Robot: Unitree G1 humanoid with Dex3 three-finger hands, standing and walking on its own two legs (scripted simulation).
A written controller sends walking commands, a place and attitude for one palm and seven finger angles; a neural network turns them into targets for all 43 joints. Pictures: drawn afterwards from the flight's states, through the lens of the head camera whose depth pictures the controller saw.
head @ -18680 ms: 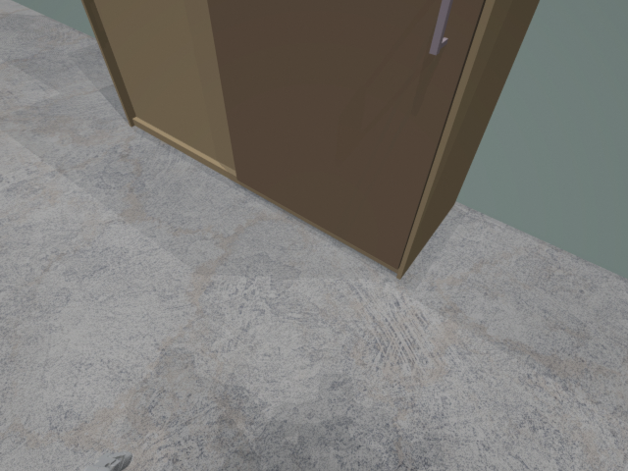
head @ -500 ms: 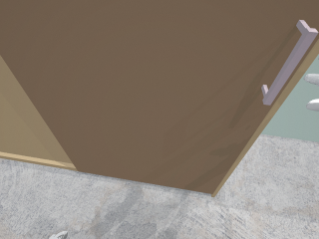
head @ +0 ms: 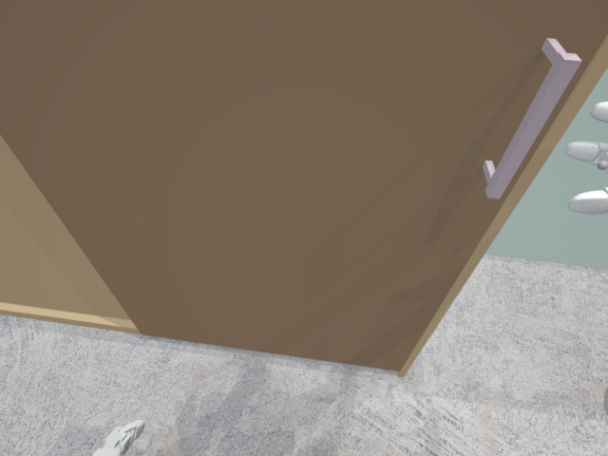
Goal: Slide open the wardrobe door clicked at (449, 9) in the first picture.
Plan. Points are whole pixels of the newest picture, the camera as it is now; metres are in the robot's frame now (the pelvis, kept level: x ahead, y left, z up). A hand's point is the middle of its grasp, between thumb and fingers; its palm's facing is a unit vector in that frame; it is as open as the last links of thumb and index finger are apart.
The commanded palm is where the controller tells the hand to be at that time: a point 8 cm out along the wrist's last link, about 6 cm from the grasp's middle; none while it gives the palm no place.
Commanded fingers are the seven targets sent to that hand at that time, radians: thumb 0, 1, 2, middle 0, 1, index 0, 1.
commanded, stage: move the hooked fingers beside the handle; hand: right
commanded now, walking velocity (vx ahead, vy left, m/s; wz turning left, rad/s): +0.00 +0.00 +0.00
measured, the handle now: (520, 126) +0.49 -0.21 +0.22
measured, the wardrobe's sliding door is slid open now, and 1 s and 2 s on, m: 0.00 0.00 0.00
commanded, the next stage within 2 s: feel for the door with the fingertips in 0.28 s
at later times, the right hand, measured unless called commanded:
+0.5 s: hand (588, 160) +0.44 -0.27 +0.21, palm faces +0.05 +1.00 -0.02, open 14.0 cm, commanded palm +0.41 -0.32 +0.22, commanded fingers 0.00 0.50 -0.30 0.30 1.20 0.30 1.20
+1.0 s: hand (571, 157) +0.44 -0.25 +0.22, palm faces +0.07 +1.00 +0.00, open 14.0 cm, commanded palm +0.42 -0.30 +0.22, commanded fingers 0.00 0.50 -0.30 0.30 1.20 0.30 1.20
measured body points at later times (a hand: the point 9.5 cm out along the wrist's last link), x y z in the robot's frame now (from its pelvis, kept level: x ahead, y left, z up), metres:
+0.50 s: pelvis +0.00 +0.00 +0.00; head +0.03 +0.00 +0.45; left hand +0.04 +0.28 -0.11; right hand +0.43 -0.33 +0.22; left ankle -0.06 +0.12 -0.73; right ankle +0.02 -0.12 -0.73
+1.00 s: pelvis +0.00 +0.00 +0.00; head +0.01 +0.01 +0.45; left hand +0.09 +0.27 -0.10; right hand +0.43 -0.31 +0.22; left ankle -0.06 +0.12 -0.73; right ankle +0.02 -0.12 -0.73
